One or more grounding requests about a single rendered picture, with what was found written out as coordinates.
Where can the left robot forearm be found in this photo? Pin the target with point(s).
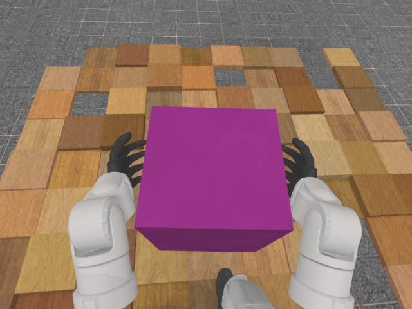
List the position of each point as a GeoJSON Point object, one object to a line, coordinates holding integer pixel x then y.
{"type": "Point", "coordinates": [100, 247]}

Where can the left robot hand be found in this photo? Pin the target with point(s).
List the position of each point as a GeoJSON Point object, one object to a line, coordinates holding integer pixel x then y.
{"type": "Point", "coordinates": [119, 162]}

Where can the carton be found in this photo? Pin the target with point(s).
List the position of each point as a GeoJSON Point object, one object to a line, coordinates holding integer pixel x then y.
{"type": "Point", "coordinates": [213, 180]}

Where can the right robot forearm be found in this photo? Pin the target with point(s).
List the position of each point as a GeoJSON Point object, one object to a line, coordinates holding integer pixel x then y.
{"type": "Point", "coordinates": [328, 248]}

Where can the robot right shin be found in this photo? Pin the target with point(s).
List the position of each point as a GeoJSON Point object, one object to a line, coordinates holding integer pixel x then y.
{"type": "Point", "coordinates": [230, 280]}

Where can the right robot hand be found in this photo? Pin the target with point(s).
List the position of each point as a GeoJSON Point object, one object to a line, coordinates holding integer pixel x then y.
{"type": "Point", "coordinates": [304, 166]}

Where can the right robot foot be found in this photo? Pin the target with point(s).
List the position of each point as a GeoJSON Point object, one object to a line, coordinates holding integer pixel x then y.
{"type": "Point", "coordinates": [223, 276]}

